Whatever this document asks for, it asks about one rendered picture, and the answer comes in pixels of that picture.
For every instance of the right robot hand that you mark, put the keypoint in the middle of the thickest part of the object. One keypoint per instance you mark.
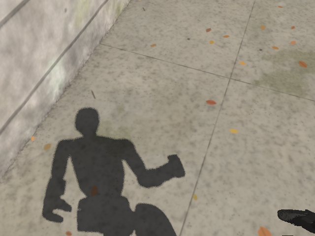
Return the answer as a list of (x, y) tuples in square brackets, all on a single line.
[(303, 218)]

